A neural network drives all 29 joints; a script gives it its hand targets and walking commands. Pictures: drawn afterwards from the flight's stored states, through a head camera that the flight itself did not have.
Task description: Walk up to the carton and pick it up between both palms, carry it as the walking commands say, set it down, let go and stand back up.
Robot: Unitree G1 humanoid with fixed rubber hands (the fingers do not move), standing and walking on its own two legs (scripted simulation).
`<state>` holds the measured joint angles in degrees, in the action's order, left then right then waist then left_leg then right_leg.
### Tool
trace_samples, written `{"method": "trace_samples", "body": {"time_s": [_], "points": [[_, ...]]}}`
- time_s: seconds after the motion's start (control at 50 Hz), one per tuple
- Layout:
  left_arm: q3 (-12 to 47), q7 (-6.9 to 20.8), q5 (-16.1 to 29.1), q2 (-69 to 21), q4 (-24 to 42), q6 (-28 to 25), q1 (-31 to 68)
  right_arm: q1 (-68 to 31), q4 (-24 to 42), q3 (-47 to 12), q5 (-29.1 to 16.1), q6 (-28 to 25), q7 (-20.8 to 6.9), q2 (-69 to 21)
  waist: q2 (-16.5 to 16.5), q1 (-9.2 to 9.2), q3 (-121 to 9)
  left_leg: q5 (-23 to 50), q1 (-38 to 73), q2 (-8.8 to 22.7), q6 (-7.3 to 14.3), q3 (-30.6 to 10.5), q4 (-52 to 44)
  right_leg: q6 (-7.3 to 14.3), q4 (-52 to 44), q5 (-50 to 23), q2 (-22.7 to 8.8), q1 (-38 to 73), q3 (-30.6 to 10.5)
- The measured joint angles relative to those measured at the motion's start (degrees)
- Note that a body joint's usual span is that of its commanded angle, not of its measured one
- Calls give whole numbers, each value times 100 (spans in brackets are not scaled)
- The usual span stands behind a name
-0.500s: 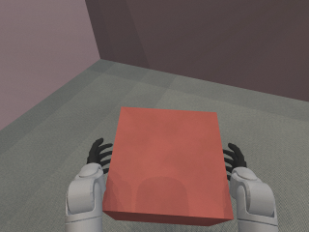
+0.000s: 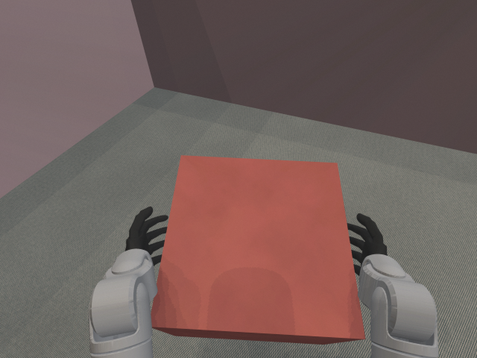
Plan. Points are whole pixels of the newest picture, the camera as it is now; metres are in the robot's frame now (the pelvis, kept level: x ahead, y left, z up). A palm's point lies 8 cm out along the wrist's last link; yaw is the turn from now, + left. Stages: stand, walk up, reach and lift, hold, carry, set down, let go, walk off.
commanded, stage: carry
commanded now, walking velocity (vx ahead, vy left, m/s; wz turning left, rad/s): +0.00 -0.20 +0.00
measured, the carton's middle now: (253, 252) +0.31 +0.00 +0.03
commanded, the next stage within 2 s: none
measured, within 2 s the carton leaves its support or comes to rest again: neither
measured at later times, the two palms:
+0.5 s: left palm (171, 265) +0.25 +0.13 +0.08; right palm (397, 272) +0.25 -0.22 +0.06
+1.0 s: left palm (200, 289) +0.22 +0.08 +0.08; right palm (437, 281) +0.23 -0.27 +0.07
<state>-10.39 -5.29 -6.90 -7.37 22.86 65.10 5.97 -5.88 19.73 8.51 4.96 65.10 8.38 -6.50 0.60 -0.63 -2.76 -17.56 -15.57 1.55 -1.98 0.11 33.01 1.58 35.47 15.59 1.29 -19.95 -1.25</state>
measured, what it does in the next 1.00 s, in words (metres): steps to the right: left foot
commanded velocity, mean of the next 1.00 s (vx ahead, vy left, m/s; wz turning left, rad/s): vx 0.00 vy -0.13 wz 0.22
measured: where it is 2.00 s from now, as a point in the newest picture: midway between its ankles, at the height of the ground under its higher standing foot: outside the picture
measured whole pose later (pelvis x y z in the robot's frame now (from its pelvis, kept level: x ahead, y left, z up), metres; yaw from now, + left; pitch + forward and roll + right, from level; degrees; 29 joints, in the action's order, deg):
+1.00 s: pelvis -0.03 -0.11 -0.02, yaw +4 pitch +3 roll +1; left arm -9.4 -6.4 -6.8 -7.4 26.9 68.1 6.0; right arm -5.8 25.5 8.1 5.6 68.9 9.2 -7.4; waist -0.2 -2.1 -2.3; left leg -28.7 -25.4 4.1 -3.2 0.7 48.1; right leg 7.5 41.1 18.4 2.8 -26.5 8.4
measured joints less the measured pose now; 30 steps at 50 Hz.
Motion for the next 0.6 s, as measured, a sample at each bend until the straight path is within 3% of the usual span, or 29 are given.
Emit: {"method": "trace_samples", "body": {"time_s": [0.1, 0.16, 0.24, 0.3, 0.34, 0.46, 0.52, 0.56, 0.6], "points": [[-1, -28, 0, 3, 97, 277, 0, 0, 124, 0, 88, 277, 1, -54, 8, 44, 2, -27, -39, 8, -30, 1, 35, 15, 192, 109, 9, -117, 4], [2, -44, 0, 4, 114, 395, 1, -1, 168, 0, 94, 411, 15, -57, 84, 83, 6, -97, -169, 112, -66, 3, 173, 130, 194, 97, 109, -200, 35], [40, -46, 0, -1, 240, 371, 5, -2, 374, 0, 94, 440, 30, -73, 91, 77, 5, -989, -621, 122, -66, 9, 925, 242, 193, 23, 231, -467, 89], [61, -46, 0, -2, 300, 345, 5, -1, 476, 0, 87, 441, 40, -81, 93, 38, 7, -955, -682, 123, -65, 7, 836, 268, 193, -22, 337, -613, 157], [65, -52, 0, -2, 299, 341, 3, 0, 487, -4, 84, 442, 46, -83, 26, 32, 16, -268, -660, 126, -48, 2, 577, 269, 193, -45, 378, -670, 161], [65, -86, 0, 0, 357, 374, 2, 3, 492, -32, 82, 421, 49, -85, -24, 23, 24, -341, -658, 139, -28, 14, 572, 134, 1025, 440, 208, -821, 149], [64, -94, 0, 2, 382, 357, 1, 3, 493, -45, 79, 386, 52, -88, -22, 75, 22, -354, -660, 147, -122, 48, 594, 119, 615, 464, -67, -624, 146], [65, -94, 1, 0, 379, 348, 1, 4, 495, -44, 72, 381, 61, -87, 71, 122, 39, -433, -677, 287, -160, 45, 713, 126, 561, 425, 54, -601, 190], [74, -93, 2, 0, 380, 326, 1, 3, 520, -44, 72, 379, 70, -87, 71, 94, 41, -973, -813, 300, -160, 55, 1216, 203, 561, 380, 118, -610, 242]]}}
